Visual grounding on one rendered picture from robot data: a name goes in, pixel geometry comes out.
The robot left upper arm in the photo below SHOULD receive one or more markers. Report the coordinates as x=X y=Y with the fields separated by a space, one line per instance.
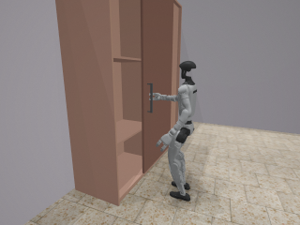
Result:
x=183 y=92

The right robot forearm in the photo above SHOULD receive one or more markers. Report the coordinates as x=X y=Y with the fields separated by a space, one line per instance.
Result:
x=168 y=98

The humanoid robot head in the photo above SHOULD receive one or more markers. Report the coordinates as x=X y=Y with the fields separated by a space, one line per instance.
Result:
x=187 y=66

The handle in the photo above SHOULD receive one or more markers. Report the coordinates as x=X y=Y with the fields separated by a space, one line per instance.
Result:
x=151 y=97

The wardrobe door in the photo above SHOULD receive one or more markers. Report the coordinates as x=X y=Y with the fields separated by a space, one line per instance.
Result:
x=156 y=68
x=174 y=59

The robot right hand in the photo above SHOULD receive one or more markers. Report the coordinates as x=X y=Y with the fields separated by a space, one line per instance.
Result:
x=157 y=96

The robot left thigh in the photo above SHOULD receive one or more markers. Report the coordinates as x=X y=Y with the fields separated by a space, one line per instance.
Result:
x=175 y=146

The robot left hand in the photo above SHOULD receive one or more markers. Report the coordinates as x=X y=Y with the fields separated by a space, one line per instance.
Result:
x=166 y=139

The left robot forearm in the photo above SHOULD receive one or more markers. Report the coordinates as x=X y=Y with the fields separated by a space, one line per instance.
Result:
x=182 y=120

